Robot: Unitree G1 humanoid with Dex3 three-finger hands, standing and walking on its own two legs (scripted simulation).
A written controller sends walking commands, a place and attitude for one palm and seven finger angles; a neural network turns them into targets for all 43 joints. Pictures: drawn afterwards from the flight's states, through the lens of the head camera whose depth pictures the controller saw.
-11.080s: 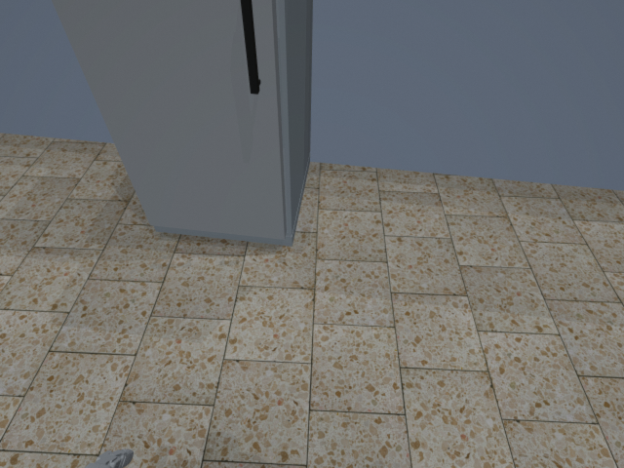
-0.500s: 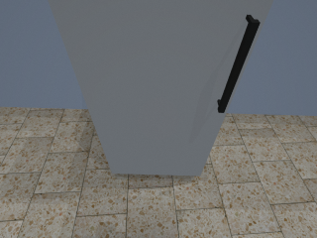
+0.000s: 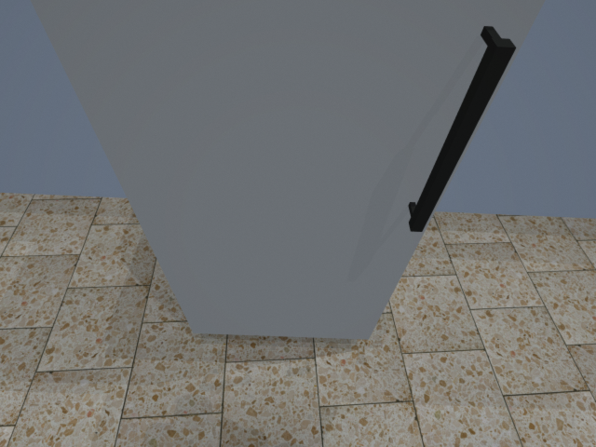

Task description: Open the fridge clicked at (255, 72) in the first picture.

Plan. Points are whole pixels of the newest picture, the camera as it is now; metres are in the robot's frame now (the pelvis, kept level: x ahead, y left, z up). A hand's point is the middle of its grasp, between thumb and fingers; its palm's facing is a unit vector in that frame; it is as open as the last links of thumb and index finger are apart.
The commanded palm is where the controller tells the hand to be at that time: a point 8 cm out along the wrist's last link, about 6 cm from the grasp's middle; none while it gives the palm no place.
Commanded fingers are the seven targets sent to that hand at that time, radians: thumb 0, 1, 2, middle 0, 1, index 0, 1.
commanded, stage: come to a stop and stand still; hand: right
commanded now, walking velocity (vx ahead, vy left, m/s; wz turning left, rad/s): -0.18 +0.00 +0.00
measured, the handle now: (445, 148) +0.49 -0.17 +0.14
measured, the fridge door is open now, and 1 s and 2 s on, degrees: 0 0 0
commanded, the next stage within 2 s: look again from close up in 1.50 s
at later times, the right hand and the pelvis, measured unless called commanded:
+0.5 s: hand out of the picture +0.07 -0.20 -0.16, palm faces +0.03 +0.97 -0.26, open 7.4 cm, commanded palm none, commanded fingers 0.00 -0.90 -0.90 0.20 0.30 0.20 0.30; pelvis +0.02 -0.01 +0.01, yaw +1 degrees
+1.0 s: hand out of the picture -0.04 -0.14 -0.17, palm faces +0.05 +0.99 -0.14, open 7.3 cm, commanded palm none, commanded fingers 0.00 -0.90 -0.90 0.20 0.30 0.20 0.30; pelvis -0.04 +0.02 +0.02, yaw +0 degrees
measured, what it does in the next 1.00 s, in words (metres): steps on the spot: right foot, then left foot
